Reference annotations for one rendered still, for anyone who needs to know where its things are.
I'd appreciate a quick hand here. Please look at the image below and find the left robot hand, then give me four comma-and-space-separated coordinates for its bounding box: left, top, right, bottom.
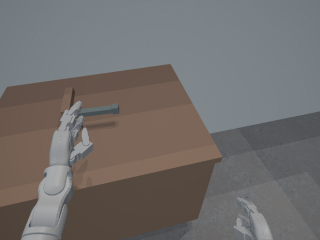
49, 101, 93, 168

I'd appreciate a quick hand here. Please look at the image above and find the right robot hand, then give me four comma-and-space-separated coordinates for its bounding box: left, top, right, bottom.
233, 197, 273, 240

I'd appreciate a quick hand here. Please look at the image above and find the robot left forearm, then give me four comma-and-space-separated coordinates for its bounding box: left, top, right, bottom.
21, 164, 74, 240

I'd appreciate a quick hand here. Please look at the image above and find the counter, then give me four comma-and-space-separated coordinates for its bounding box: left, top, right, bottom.
0, 64, 223, 240

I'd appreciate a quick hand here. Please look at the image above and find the tap lever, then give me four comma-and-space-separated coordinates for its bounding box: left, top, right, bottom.
77, 103, 120, 118

